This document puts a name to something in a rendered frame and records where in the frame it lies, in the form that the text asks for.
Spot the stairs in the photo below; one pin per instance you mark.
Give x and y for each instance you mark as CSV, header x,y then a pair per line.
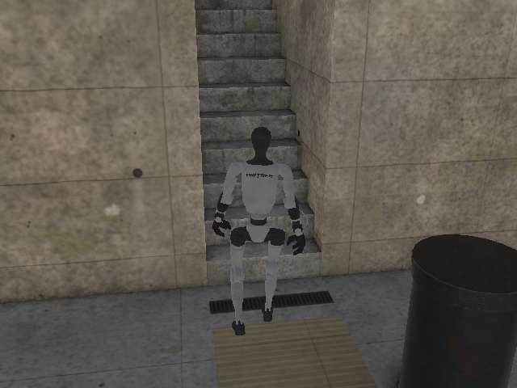
x,y
242,86

